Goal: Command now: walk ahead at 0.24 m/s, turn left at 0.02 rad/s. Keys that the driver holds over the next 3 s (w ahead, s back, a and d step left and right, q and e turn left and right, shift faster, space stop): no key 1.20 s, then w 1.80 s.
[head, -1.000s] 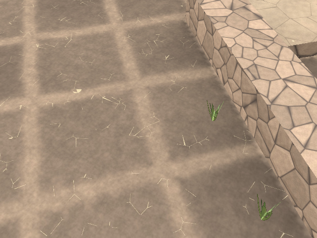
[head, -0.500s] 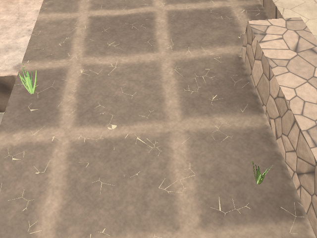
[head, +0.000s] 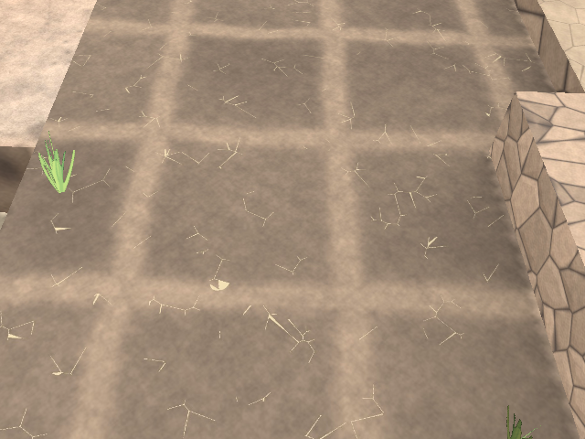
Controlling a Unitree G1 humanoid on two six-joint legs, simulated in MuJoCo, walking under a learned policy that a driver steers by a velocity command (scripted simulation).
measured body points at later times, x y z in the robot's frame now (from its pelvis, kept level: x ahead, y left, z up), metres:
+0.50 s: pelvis +0.09 -0.02 +0.00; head +0.09 -0.02 +0.45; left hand +0.14 +0.22 -0.14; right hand +0.09 -0.24 -0.16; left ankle +0.05 +0.07 -0.74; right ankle +0.11 -0.11 -0.74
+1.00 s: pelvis +0.09 -0.02 +0.01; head +0.09 -0.02 +0.45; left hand +0.07 +0.19 -0.16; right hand +0.06 -0.23 -0.16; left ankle +0.05 +0.07 -0.74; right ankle +0.11 -0.11 -0.74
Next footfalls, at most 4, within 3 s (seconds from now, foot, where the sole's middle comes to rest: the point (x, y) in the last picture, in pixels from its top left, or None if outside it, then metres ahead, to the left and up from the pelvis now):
0.30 right None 0.15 -0.11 -0.78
1.56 right None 0.24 -0.15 -0.78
2.04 left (297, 387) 0.58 0.01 -0.78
2.60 right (365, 276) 0.90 -0.16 -0.78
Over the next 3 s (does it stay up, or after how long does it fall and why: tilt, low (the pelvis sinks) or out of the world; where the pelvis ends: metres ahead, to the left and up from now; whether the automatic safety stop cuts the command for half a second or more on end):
stays up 0.94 -0.09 0.01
